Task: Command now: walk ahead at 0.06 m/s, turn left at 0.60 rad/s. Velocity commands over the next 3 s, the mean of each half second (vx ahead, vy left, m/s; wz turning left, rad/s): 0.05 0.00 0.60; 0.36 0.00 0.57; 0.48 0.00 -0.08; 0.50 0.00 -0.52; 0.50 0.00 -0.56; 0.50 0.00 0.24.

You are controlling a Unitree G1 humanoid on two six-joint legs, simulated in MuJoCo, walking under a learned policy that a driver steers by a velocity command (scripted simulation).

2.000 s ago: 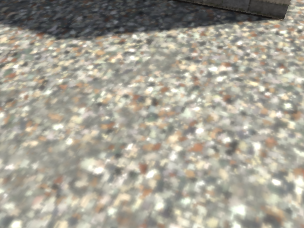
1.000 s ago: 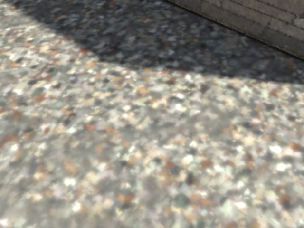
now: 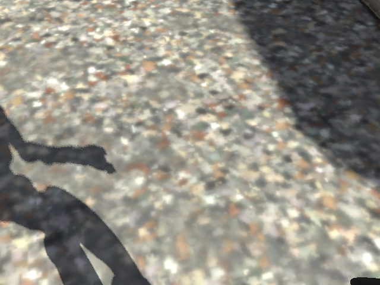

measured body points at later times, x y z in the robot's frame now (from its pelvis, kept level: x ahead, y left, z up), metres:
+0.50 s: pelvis +0.06 -0.01 -0.01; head +0.09 -0.02 +0.44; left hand +0.11 +0.30 -0.10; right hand +0.31 -0.24 -0.09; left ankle +0.07 +0.11 -0.72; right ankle +0.11 -0.12 -0.74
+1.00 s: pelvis +0.17 +0.12 -0.02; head +0.19 +0.15 +0.43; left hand +0.02 +0.38 -0.15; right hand +0.50 +0.03 -0.08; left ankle +0.17 +0.23 -0.74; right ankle +0.13 -0.11 -0.69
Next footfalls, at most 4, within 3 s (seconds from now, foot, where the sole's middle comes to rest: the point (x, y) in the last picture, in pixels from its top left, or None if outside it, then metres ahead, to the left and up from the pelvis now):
0.04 left None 0.12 0.12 -0.78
0.46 right None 0.15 -0.11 -0.78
0.94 left None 0.20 0.25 -0.78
1.48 right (122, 231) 0.60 0.30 -0.78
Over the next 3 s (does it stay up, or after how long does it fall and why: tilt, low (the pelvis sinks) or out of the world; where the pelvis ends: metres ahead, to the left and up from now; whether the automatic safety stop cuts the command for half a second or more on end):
stays up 1.22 0.47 -0.02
